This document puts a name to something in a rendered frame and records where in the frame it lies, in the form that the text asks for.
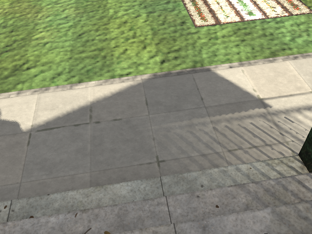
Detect stairs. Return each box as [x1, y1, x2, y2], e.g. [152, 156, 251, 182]
[0, 155, 312, 234]

